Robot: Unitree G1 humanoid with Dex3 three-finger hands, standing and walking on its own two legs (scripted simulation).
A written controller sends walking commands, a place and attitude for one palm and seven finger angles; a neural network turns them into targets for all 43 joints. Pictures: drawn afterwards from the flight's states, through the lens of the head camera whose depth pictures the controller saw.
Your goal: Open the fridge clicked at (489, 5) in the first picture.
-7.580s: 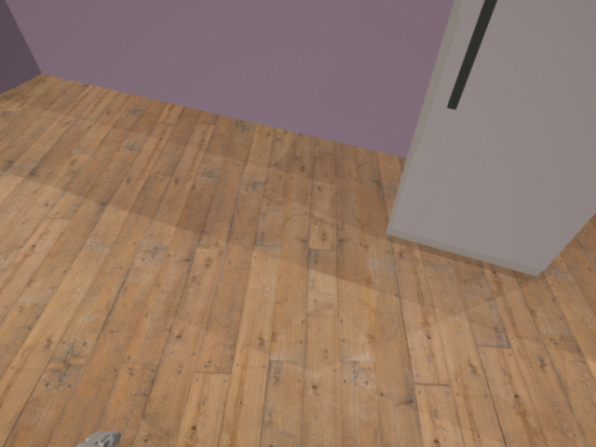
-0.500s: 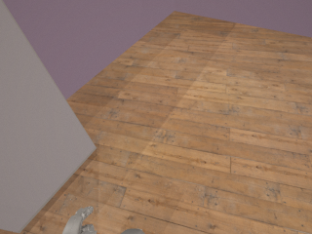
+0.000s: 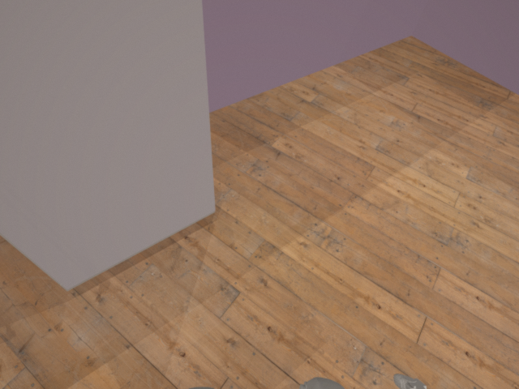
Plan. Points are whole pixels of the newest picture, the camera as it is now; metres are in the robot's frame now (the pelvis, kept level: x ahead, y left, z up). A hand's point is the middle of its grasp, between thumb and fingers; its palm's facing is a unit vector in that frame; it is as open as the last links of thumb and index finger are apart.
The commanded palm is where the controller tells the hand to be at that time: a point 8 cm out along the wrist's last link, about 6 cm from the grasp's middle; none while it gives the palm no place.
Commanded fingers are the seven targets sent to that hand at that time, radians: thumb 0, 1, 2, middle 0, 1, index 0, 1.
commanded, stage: turn to face it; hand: left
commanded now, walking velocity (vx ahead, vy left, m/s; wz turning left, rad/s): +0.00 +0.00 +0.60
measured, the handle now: out of the picture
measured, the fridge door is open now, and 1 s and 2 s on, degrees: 0 0 0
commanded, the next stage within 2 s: take the last steps up to it in 0.94 s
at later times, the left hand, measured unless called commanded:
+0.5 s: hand out of the picture +0.08 +0.17 -0.12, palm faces +0.27 -0.91 -0.31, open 7.4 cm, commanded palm none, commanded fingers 0.00 0.90 0.90 -0.20 -0.30 -0.20 -0.30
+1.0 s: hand out of the picture -0.14 +0.17 -0.18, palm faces +0.56 -0.80 -0.24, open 7.4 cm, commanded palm none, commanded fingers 0.00 0.90 0.90 -0.20 -0.30 -0.20 -0.30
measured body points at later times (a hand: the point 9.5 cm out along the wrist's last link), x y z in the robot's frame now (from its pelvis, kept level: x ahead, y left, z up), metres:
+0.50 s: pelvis +0.00 -0.06 +0.01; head +0.03 -0.09 +0.45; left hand +0.06 +0.21 -0.10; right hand +0.11 -0.30 -0.16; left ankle -0.04 +0.07 -0.65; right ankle +0.02 -0.15 -0.73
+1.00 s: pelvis -0.03 -0.01 +0.00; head -0.02 +0.03 +0.45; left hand -0.17 +0.21 -0.16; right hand +0.21 -0.16 -0.11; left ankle -0.07 +0.06 -0.73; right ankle +0.02 -0.16 -0.66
